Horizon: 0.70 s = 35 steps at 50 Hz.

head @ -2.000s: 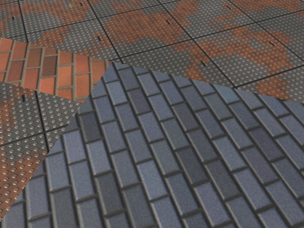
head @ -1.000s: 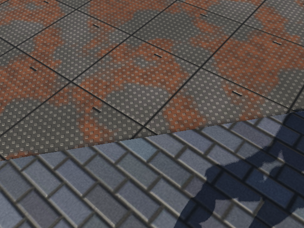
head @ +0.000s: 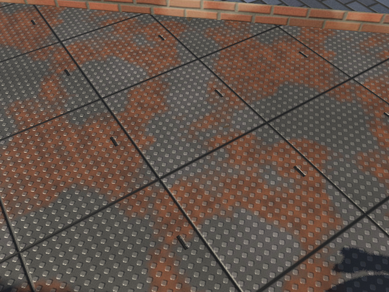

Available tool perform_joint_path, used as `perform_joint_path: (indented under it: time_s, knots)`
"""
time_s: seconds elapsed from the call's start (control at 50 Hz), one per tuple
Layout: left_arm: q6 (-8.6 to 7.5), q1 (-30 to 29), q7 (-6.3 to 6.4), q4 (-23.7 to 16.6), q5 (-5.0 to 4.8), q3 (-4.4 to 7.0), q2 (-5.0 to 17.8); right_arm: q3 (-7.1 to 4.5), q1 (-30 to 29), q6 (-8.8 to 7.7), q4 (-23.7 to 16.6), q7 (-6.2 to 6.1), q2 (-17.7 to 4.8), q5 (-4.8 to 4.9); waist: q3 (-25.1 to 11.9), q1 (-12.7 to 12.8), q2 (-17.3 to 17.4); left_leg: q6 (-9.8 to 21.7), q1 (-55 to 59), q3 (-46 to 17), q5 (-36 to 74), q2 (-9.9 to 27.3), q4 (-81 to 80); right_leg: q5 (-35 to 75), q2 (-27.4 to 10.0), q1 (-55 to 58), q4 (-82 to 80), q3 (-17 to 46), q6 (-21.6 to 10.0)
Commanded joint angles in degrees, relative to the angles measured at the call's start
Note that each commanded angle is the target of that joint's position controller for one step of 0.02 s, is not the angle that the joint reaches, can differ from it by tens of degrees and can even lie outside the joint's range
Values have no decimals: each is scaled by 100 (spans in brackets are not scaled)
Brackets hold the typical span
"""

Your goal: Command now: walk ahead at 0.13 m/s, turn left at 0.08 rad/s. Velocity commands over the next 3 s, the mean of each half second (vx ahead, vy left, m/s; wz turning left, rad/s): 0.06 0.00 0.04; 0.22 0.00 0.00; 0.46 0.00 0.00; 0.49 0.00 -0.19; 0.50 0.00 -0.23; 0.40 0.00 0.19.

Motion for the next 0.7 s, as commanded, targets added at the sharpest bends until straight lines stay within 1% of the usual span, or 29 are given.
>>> perform_joint_path:
  time_s: [0.02,0.04,0.06,0.08,0.1,0.12,0.14,0.16,0.18,0.2,0.22,0.24,0.28,0.34,0.46,0.6,0.62,0.64,0.66,0.68,0.7]
  knots:
    - [-125,-1158,-251,-536,-4,272,947,-13,1347,71,270,265,-224,231,-545,-649,-286,-252,1686,498,1720,-74,-1486,1288,-618,-796,171,333,-658]
    - [-95,-905,-366,-393,9,265,872,-40,1328,6,221,253,-380,216,-494,-581,-277,-62,1732,405,2264,-62,-1651,700,-738,-837,312,639,-625]
    - [-81,-620,-457,-259,-52,205,649,-98,1273,-64,91,169,-603,178,-553,-561,-184,215,1703,229,2621,104,-1700,274,-880,-740,378,936,-549]
    - [-79,-317,-475,-197,-146,160,444,-110,789,-135,-199,105,-798,251,-486,-300,-25,644,1265,-30,2874,365,-2147,-409,-833,-380,362,1014,-385]
    - [-68,143,-354,-206,-118,262,608,-141,68,-170,-445,82,-1089,292,-470,263,316,1224,767,-315,2550,581,-2319,-904,-485,111,456,616,-241]
    - [-51,108,-193,-269,-61,327,792,-146,-256,-123,-485,83,-1014,263,-523,345,387,1369,425,-405,1598,570,-2508,-946,-263,546,576,365,-144]
    - [-40,-95,-125,-346,-16,351,853,-142,-309,-78,-469,65,-883,270,-493,287,255,1187,189,-330,1078,440,-2580,-816,-302,802,596,366,-173]
    - [-50,-212,-105,-399,-44,335,799,-117,-381,-44,-514,41,-729,311,-483,235,138,995,319,-241,1216,333,-2493,-475,-398,832,539,477,-222]
    - [-64,-250,-129,-395,-127,314,735,-96,-379,-10,-533,33,-628,329,-523,148,68,859,615,-146,1512,279,-2360,-164,-397,709,492,505,-210]
    - [-88,-276,-173,-419,-174,284,663,-102,-236,7,-496,30,-645,334,-550,64,33,800,814,-102,1788,262,-2281,176,-361,658,530,479,-203]
    - [-98,-259,-210,-437,-167,290,645,-129,-94,14,-443,28,-727,322,-577,29,43,785,876,-60,2018,250,-2232,556,-334,727,615,436,-195]
    - [-99,-218,-231,-449,-145,316,697,-150,-43,18,-426,31,-785,312,-623,29,55,786,879,-18,2199,237,-2191,857,-323,839,694,416,-194]
    - [-90,-184,-235,-470,-113,360,778,-158,-60,30,-421,29,-771,305,-647,27,74,765,883,37,2401,237,-2139,1133,-310,950,800,385,-159]
    - [-76,-220,-222,-531,-111,377,784,-170,-210,40,-461,17,-792,324,-584,24,91,713,871,62,2365,236,-2127,1119,-304,950,850,393,-95]
    - [-68,-272,-210,-600,-93,421,880,-192,-453,49,-474,-6,-899,317,-478,30,92,663,908,99,2177,215,-2159,893,-276,928,877,400,-42]
    - [-61,-301,-205,-628,-75,454,981,-188,-626,65,-422,-43,-1001,313,-411,40,65,640,961,132,1995,189,-2248,706,-268,953,856,423,-31]
    - [-40,-188,-201,-578,-69,461,988,-191,-496,92,-355,-54,-1008,305,-372,31,54,660,972,118,1471,194,-2381,155,-267,949,742,441,-53]
    - [-14,-28,-161,-538,-7,545,1171,-246,-399,127,-320,-99,-1162,246,-156,67,33,781,817,116,546,147,-2468,-810,-254,887,623,476,-194]
    - [-7,117,-95,-506,86,642,1362,-306,-369,143,-315,-170,-1304,144,63,131,24,966,613,74,-327,129,-2510,-2025,-284,806,484,592,-419]
    - [-31,210,-23,-496,142,661,1347,-283,-457,131,-362,-237,-1212,70,262,208,-13,1113,408,10,-656,137,-2524,-2804,-432,765,266,864,-646]
    - [-77,247,50,-529,156,617,1207,-212,-627,91,-455,-298,-1016,47,356,272,-139,1192,243,22,-547,107,-2399,-3013,-687,865,32,1250,-886]
Next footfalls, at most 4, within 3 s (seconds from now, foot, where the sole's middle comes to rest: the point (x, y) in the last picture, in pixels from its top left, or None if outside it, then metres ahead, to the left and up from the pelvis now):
0.06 left None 0.07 0.14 -0.78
1.16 right None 0.29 -0.10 -0.78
1.60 left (167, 267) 0.63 0.13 -0.92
2.10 right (238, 211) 0.86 -0.17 -0.92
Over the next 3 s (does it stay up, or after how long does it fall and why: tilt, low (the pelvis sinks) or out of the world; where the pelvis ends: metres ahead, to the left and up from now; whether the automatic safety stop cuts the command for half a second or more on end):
stays up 1.21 -0.15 -0.14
